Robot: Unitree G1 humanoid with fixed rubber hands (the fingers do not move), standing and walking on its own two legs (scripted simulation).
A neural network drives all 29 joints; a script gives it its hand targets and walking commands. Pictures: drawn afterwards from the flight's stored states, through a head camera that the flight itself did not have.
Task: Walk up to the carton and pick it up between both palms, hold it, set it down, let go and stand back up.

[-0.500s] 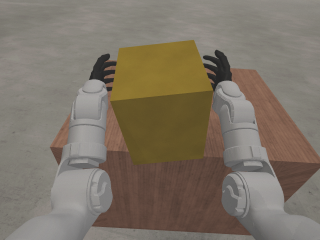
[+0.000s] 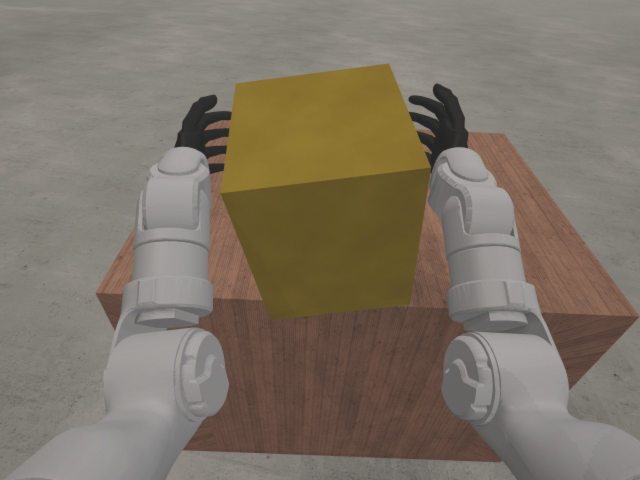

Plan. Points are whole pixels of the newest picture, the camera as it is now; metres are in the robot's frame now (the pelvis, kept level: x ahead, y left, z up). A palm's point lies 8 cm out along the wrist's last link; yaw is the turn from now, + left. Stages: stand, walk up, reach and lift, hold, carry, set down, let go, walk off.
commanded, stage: hold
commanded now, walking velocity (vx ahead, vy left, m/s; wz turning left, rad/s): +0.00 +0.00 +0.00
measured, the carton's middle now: (326, 198) +0.43 -0.02 +0.17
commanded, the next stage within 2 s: none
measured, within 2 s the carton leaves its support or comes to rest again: neither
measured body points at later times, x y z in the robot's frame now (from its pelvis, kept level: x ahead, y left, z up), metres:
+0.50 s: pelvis +0.00 -0.01 +0.00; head -0.05 +0.01 +0.44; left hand +0.43 +0.13 +0.24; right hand +0.42 -0.16 +0.26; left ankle +0.03 +0.10 -0.75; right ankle +0.01 -0.12 -0.75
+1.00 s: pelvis +0.03 +0.01 +0.00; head +0.00 +0.02 +0.45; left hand +0.45 +0.16 +0.21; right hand +0.45 -0.14 +0.24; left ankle +0.03 +0.10 -0.75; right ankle +0.01 -0.12 -0.75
